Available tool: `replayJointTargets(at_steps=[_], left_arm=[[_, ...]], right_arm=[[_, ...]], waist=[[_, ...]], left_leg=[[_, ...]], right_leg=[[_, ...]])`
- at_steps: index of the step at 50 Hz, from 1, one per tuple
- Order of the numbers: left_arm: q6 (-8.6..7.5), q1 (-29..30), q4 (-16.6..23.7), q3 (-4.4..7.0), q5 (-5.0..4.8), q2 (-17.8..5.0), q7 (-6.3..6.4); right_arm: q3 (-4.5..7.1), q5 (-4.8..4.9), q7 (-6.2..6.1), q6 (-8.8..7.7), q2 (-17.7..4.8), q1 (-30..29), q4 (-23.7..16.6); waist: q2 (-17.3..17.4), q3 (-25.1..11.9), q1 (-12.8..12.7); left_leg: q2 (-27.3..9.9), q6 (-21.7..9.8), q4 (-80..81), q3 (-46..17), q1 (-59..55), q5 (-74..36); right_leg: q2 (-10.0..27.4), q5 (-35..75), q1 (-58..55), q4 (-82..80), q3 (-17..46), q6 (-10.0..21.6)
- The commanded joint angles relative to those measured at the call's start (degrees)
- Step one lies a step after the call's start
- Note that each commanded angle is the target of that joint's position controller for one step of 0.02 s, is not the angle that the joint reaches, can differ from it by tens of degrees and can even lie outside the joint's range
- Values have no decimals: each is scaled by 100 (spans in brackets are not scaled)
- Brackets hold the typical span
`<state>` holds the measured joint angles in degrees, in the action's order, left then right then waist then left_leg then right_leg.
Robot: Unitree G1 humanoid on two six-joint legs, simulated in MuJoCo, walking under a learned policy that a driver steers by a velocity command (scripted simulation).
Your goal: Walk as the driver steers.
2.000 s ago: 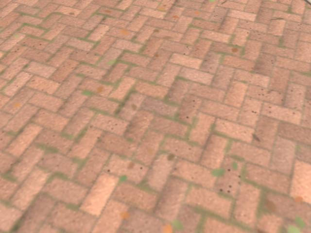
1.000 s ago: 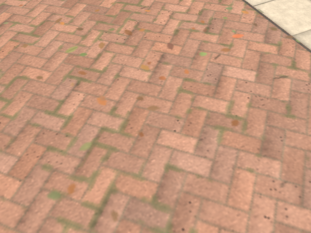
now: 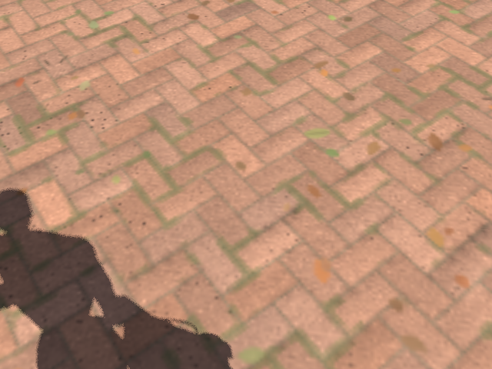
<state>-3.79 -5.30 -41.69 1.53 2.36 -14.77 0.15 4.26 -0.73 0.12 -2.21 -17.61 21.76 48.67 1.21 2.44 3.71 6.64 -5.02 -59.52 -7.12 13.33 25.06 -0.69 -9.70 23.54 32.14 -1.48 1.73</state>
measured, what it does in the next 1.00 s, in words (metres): walks ahead: left foot, then right foot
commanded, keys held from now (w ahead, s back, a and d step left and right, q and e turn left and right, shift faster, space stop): w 0.58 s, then w+e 0.42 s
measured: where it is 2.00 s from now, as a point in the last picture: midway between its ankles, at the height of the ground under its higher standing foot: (258, 201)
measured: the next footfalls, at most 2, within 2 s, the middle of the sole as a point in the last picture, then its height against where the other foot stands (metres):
left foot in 0.40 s outside the picture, level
right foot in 0.94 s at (263, 307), level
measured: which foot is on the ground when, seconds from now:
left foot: up 0.00-0.38, down 0.40-0.96, up 0.98-1.00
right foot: down 0.00-0.42, up 0.44-0.92, down 0.94-1.00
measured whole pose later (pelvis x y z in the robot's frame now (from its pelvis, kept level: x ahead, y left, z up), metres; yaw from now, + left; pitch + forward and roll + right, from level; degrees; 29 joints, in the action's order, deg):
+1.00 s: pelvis +0.51 +0.02 -0.01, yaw -7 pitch +1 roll +0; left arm -2.2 -6.3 -46.3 2.9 1.7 -14.3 -1.8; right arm 1.7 -1.1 -0.6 -3.8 -13.0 20.8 54.5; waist 0.4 3.4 1.3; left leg -1.4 -1.3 -58.6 6.2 8.2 25.5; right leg -4.2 -10.7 25.5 35.1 -5.2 8.2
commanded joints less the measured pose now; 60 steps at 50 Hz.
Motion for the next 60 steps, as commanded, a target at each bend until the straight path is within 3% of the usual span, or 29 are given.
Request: replayJointTargets(at_steps=[1, 3, 6, 12, 14, 17, 19, 20, 21, 22, 23, 24, 25, 26, 29, 34, 41, 44, 45, 46, 47, 48, 49, 50, 52, 53, 55, 57, 60], left_arm=[[-29, -805, -14, 179, -29, -496, 3], [-129, -978, -221, 170, -71, -506, -23], [-263, -1223, -424, 210, -143, -618, -84], [-210, -1499, -694, 242, -168, -699, -123], [-186, -1736, -809, 273, -168, -809, -131], [-110, -1853, -935, 311, -159, -942, -113], [-51, -1883, -1011, 275, -182, -859, -99], [-54, -1838, -911, 200, -181, -659, -93], [-71, -2107, -605, 58, -289, -104, -124], [-20, -1944, -678, 217, -128, -663, -60], [-2, -1682, -637, 252, -114, -703, -72], [-21, -1519, -637, 212, -149, -570, -114], [10, -1485, -672, 206, -152, -482, -133], [80, -1560, -725, 197, -76, -440, -154], [201, -1465, -755, 191, -22, -331, -230], [238, -494, -499, 168, -90, -245, -264], [188, 531, -85, 59, -55, -142, -327], [179, 274, -82, 108, -40, -239, -303], [170, -122, -179, 156, -28, -322, -278], [138, -798, -374, 232, -7, -439, -253], [107, -1747, -646, 373, 66, -731, -198], [135, -2232, -642, 603, 99, -1486, -102], [197, -2068, -624, 609, -134, -1524, -116], [233, -1731, -655, 592, -224, -1411, -89], [227, -1182, -611, 451, -213, -845, -53], [204, -1023, -608, 407, -249, -710, -31], [102, -1032, -589, 390, -252, -705, -45], [47, -1185, -617, 435, -250, -870, -55], [54, -1518, -652, 453, -245, -911, -58]], right_arm=[[17, -100, 84, -46, -327, -31, -400], [-14, -167, 161, 48, -246, -29, -400], [-52, -171, 212, 91, -189, -371, -523], [-270, -137, 322, 29, 44, -1723, -913], [-279, -122, 302, 12, -18, -1961, -975], [-249, -133, 230, -27, -137, -1940, -1000], [-160, -219, 153, -112, -252, -991, -648], [-45, -312, 86, -169, -568, -10, -384], [126, -349, 8, -160, -1263, 588, -332], [134, -85, -3, -91, -1158, 507, -278], [50, -34, 5, -82, -856, 12, -335], [-39, -41, 31, -116, -503, -335, -367], [-92, -39, 36, -153, -317, -537, -361], [-132, -18, 24, -191, -189, -628, -313], [-100, 18, 16, -306, -261, -396, -118], [-86, -25, -10, -350, -251, 2, 162], [-108, -51, -109, -363, -275, 375, 494], [-75, -75, -169, -307, -461, 300, 561], [-53, -92, -183, -265, -547, 262, 569], [-36, -92, -191, -210, -615, 236, 555], [-44, -69, -193, -194, -626, 144, 454], [-160, 67, -95, -247, -117, 369, 91], [-88, -3, -50, -304, -340, 21, -72], [-91, -45, -14, -349, -353, -516, -222], [-116, -38, -4, -392, -270, -605, -240], [-124, -136, -9, -288, -239, -525, -247], [-141, -222, 27, -84, -132, -407, -249], [-150, -215, 52, 4, -81, -643, -374], [-157, -191, 65, 21, -99, -1443, -666]], waist=[[-485, -315, -410], [-788, -248, -321], [-724, -241, -292], [-707, 27, -522], [-710, 22, -608], [-690, 25, -531], [-355, -398, -93], [64, -1034, 300], [1442, -1652, 330], [1093, -1565, 300], [640, -851, 57], [387, -485, -92], [376, -275, -256], [465, -170, -399], [320, -160, -502], [180, 201, -307], [188, 420, -82], [339, 146, -277], [403, -119, -453], [380, -514, -726], [159, -1016, -1164], [-1064, -1777, -1110], [-1004, -2093, -1016], [-506, -1237, -932], [6, -231, -504], [-43, -101, -304], [-174, -225, -182], [-242, -184, -196], [-353, 24, -458]], left_leg=[[-655, 81, -721, 29, 1994, -548], [-684, 170, -492, 89, 1737, -621], [-708, 260, -112, 127, 2003, -869], [-977, 416, 1911, 827, 1666, -1895], [-924, 362, 2290, 987, 1422, -1869], [-818, 159, 2697, 1093, 1071, -1529], [-563, -46, 3336, 1168, -285, -1517], [-1169, -278, 3473, 449, -1548, -1095], [-2834, -887, 4057, -2095, -3019, -330], [-3014, -1060, 4489, -2984, -2704, -471], [-2753, -976, 4431, -2126, -2168, -642], [-2469, -863, 4579, -1531, -1553, -1085], [-2199, -684, 4765, -1057, -1126, -1380], [-1997, -574, 4903, -725, -810, -1706], [-1862, -672, 5116, -288, -716, -2538], [-1859, -588, 5393, 467, -966, -2748], [-1980, -361, 5150, 1288, -1618, -3863], [-2054, -222, 4172, 1586, -2087, -6179], [-2056, -187, 3460, 1686, -2157, -6959], [-2012, -129, 2429, 1794, -1988, -7009], [-1887, 11, 1009, 1865, -1047, -5928], [-1123, 322, -1346, 1954, 1187, -2545], [-322, 388, -2360, 867, 2383, 484], [-790, 330, -2288, 395, 2896, -70], [-1190, 367, -1267, 476, 2469, -668], [-1276, 466, -931, 475, 2101, -693], [-1278, 617, -569, 565, 1749, -732], [-1281, 744, -115, 667, 1864, -1025], [-1277, 873, 798, 709, 2282, -1726]], right_leg=[[1683, -759, -1885, -1925, 2327, 795], [1412, 307, -1569, -2027, 1641, 760], [1434, 988, -1645, -2199, 1210, 916], [1159, 970, -1413, -2486, 390, 824], [1261, 1195, -1567, -2357, 392, 778], [1477, 1654, -1903, -1973, 452, 707], [1169, 2678, -1797, -622, 81, 532], [872, 2019, -1142, 708, -179, 378], [18, -663, 741, 2749, -602, 77], [-70, -1960, 1387, 3546, 78, 148], [265, -1610, 1617, 3715, 319, 226], [448, -1208, 1485, 3473, 330, 230], [585, -990, 1239, 3162, 297, 207], [653, -855, 994, 2972, 278, 140], [638, -446, 952, 2819, 157, -3], [562, 449, 1642, 2012, 357, -95], [351, 864, 1297, 472, -262, 231], [-47, 123, 697, 228, -631, 566], [-267, -185, 243, 185, -739, 708], [-467, -235, -553, -72, -746, 862], [-210, -206, -1977, -356, -188, 1141], [1524, -318, -3923, -450, 2459, 1982], [2137, 171, -4285, -1387, 4567, 2380], [1897, 95, -3686, -1468, 3583, 2159], [1411, 842, -2137, -1762, 2464, 1662], [1144, 1187, -1622, -1870, 2085, 1527], [888, 1604, -1276, -1945, 1745, 1504], [743, 1591, -1131, -2056, 1608, 1495], [631, 1319, -1267, -2157, 1681, 1348]])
